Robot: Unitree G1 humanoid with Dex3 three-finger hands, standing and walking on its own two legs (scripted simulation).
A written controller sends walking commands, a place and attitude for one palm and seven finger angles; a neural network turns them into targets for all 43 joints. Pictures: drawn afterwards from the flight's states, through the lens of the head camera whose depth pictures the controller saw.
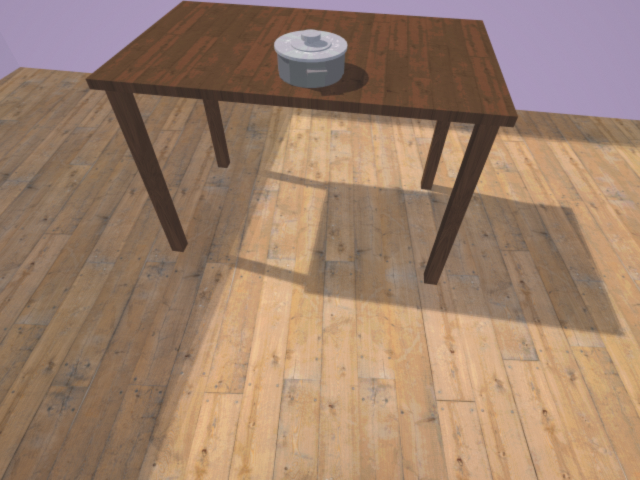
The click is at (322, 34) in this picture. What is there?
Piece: lid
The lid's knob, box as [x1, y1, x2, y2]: [301, 29, 320, 41]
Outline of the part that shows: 301,32 301,39 305,41 316,41 320,38 320,33 317,30 309,29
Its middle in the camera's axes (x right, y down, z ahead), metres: -0.03 -0.54 +1.04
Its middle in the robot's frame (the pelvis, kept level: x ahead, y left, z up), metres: +1.15 +0.09 +0.08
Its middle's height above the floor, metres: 0.86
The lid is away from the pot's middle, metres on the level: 0.00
